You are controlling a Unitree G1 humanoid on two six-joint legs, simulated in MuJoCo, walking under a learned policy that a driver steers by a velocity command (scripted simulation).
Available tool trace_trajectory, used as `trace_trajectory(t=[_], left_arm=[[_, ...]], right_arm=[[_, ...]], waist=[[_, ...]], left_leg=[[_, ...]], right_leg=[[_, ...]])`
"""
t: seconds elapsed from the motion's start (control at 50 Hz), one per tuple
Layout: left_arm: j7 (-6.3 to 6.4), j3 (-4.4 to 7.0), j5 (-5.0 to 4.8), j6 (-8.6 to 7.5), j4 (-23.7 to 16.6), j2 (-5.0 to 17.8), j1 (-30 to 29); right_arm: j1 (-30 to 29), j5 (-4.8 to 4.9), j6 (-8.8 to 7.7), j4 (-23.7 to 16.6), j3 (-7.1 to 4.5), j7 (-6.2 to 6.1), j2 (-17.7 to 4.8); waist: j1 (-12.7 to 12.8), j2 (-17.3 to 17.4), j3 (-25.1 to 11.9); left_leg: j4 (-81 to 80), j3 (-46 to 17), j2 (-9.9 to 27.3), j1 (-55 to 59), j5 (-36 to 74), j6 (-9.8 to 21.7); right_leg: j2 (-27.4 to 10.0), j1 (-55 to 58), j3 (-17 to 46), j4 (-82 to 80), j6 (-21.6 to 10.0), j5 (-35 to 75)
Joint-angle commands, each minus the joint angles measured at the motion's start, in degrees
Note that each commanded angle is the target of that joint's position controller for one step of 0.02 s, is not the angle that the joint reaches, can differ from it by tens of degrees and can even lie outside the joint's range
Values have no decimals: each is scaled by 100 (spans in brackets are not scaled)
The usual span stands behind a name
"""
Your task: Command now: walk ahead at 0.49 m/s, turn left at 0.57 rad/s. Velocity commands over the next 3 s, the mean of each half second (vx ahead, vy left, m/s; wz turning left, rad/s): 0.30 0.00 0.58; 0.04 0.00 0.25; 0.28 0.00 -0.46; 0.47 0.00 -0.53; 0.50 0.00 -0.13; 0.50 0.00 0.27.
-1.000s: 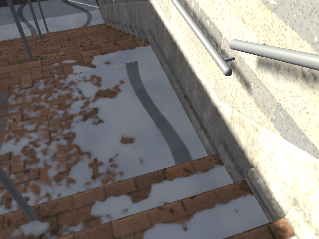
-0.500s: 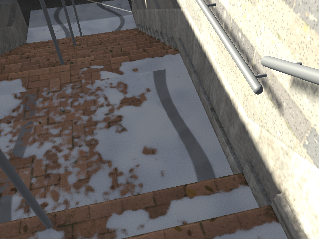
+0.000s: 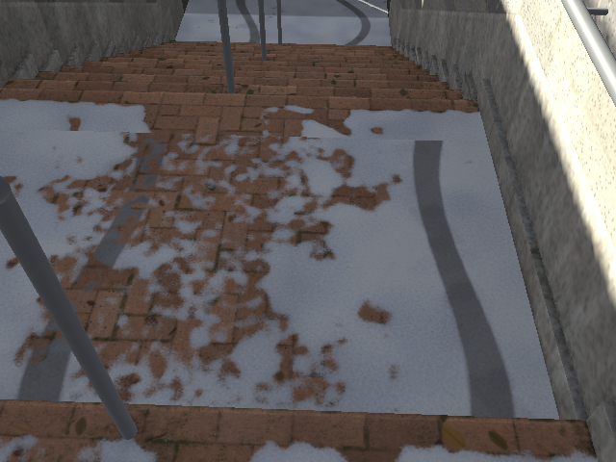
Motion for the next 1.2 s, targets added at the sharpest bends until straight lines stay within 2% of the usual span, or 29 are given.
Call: trace_trajectory(t=[0.02,0.06,0.1,0.12,0.2,0.22,0.24,0.26,0.28,0.3,0.32,0.34,0.38,0.46,0.58,0.66,0.74,0.78,0.82,0.86,0.88,0.9,0.92,0.94,0.96,1.0,1.04,1.1,1.2], left_arm=[[-189,234,-28,-39,-122,638,684],[-289,246,-45,-179,-573,717,-378],[-439,96,206,-261,-932,294,-916],[-479,86,143,-251,-1030,156,-958],[-315,161,-92,-84,-1150,366,-13],[-328,242,-103,-124,-860,409,713],[-356,327,-43,-117,-494,514,1696],[-379,388,-62,-64,-167,685,2545],[-417,267,65,-55,-97,874,2645],[-468,281,-48,44,-58,1131,2614],[-472,241,-80,125,-170,1093,2354],[-416,212,-76,202,-279,1173,1769],[-222,27,208,345,-405,973,772],[-43,-212,117,302,-374,605,562],[440,-121,59,530,-144,738,1891],[440,30,119,634,-403,980,1912],[510,-33,-20,656,-571,847,1555],[489,-59,-82,703,-766,755,759],[212,27,-180,689,-278,811,1734],[74,75,-207,785,-89,889,1824],[-12,38,-139,774,119,568,1968],[-97,-100,-3,756,120,-77,1953],[9,-28,-241,687,-245,-73,1719],[165,89,-279,713,-684,311,781],[275,193,-157,804,-710,492,610],[415,397,-26,974,-413,737,964],[330,488,-50,1073,-371,700,1274],[158,467,-172,1036,-353,511,1497],[-44,357,-70,890,-686,386,1098]], right_arm=[[411,71,-177,-253,-244,-169,-833],[774,228,-251,-244,-207,-216,-739],[404,227,-113,-400,-161,-382,-664],[447,196,-33,-357,-195,-418,-787],[186,137,284,-519,-145,-633,-584],[10,144,339,-513,-124,-656,-549],[-7,109,341,-492,-42,-549,-412],[343,75,272,-362,-18,-409,-213],[1360,239,193,-312,-46,-223,-79],[1697,400,113,-543,-4,-174,-222],[1328,321,142,-583,-59,-216,-478],[561,311,222,-991,-111,-295,-724],[-582,346,598,-1368,-162,-544,-944],[-300,161,724,-1482,-279,-569,-887],[-1705,54,649,-2477,75,-360,-336],[-2183,145,685,-2757,92,-324,-320],[-2586,237,669,-2898,248,-170,-33],[-2404,206,626,-2693,333,7,-36],[-1524,217,540,-1876,135,117,-28],[-1099,300,537,-1445,-67,130,-370],[-678,154,529,-1194,-222,85,-753],[-551,-96,426,-1205,-242,107,-1162],[109,-359,335,-922,-263,190,-1137],[-175,-415,212,-840,-385,208,-1485],[-565,-267,148,-798,-315,210,-1154],[-1034,-110,213,-775,-130,58,-538],[-942,-161,243,-616,-141,-75,-597],[-604,-35,216,-266,-151,-221,-680],[-116,-63,-1,89,-188,-316,-792]], waist=[[194,319,-103],[-130,348,291],[-217,166,333],[-304,456,301],[-15,1035,368],[336,950,306],[711,723,97],[928,-185,-241],[457,-1680,-918],[253,-2424,-1455],[315,-1870,-1344],[142,-842,-1147],[-21,-377,-134],[-238,-600,338],[323,-266,-118],[462,-426,5],[459,-418,292],[184,-155,237],[192,-277,-91],[55,-471,122],[-78,-497,234],[23,468,386],[-183,1146,-503],[-237,1276,97],[-95,1506,602],[148,1683,671],[331,1511,424],[443,1273,246],[372,894,390]], left_leg=[[-600,-2245,1431,53,2186,1300],[-314,-2733,1448,885,1265,1277],[-145,-1629,633,-967,-23,791],[-161,-1623,599,-1426,-139,723],[1334,-1810,374,-573,451,418],[2163,-1812,285,-434,772,257],[3149,-1486,162,-551,921,13],[4735,-1188,-203,-1714,-1109,-313],[7143,-1117,-577,-3339,-3363,-616],[8265,-1204,-339,-4181,-3081,-883],[8762,-916,-37,-4446,-2664,-960],[8547,-451,258,-4332,-1712,-996],[8716,-180,555,-3700,-607,-884],[7757,-101,337,-3044,981,-931],[6770,-784,618,-4700,856,-1178],[6963,-670,820,-5103,278,-1326],[5628,-429,1246,-4608,753,-1204],[2179,0,1514,-2227,1700,-964],[773,944,899,854,1500,-868],[-582,1002,688,1451,1095,-703],[-740,612,975,1832,956,-542],[-544,-1091,2359,1842,3194,-151],[-1937,-3063,3553,1250,3035,656],[-2696,-3623,3512,813,1040,900],[-2774,-3062,3272,776,-351,822],[-2771,-2200,2877,465,-1318,280],[-2747,-1656,2662,276,-1296,73],[-2816,-863,2488,140,-1194,-210],[-2982,-312,2670,335,-826,-156]], right_leg=[[55,-183,259,-522,-10,2271],[118,-1231,462,-1718,-214,2136],[552,1150,-174,-3737,-324,4196],[744,1957,-379,-3760,-245,4448],[423,2699,167,-4836,-209,3556],[278,3252,92,-5331,-232,3800],[90,4188,-210,-5626,-196,4148],[-452,5737,165,-5032,-343,5094],[-1264,7316,626,-2974,-775,7541],[-2067,7508,1668,-3067,-1382,7301],[-2114,6979,1452,-3272,-1521,6466],[-2056,5906,1558,-3977,-1787,3717],[-1941,3351,1622,-5147,-2051,1302],[-732,2257,-361,-4898,-1257,2164],[-1489,4492,117,-4291,-1784,2578],[-1786,4577,295,-4369,-1872,1936],[-1426,3992,145,-4367,-1663,654],[-859,2594,-671,-4551,-1252,-439],[-767,1520,-890,-4858,-1088,-1959],[-731,1847,-664,-4668,-862,-2992],[-529,1677,-789,-3900,-571,-3397],[-46,792,-722,-1711,-76,-3507],[575,894,1013,-900,28,-3081],[768,149,979,-185,17,-2924],[756,-473,880,218,-64,-2594],[831,-510,749,614,-164,-1974],[1018,-344,452,1306,-214,-1389],[1055,-196,64,1737,-256,-572],[782,-265,-73,1113,-233,465]])
Next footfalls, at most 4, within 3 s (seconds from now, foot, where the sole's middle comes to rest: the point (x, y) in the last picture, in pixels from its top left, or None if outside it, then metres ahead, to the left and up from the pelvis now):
0.26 right None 0.31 -0.17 -0.91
0.88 left None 0.24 0.16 -0.91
1.52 right None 0.33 -0.13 -0.91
2.02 left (324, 449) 0.65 -0.03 -1.08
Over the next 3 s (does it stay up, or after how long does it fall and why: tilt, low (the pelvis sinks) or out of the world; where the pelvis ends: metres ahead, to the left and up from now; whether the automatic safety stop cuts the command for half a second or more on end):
stays up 1.10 -0.28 -0.49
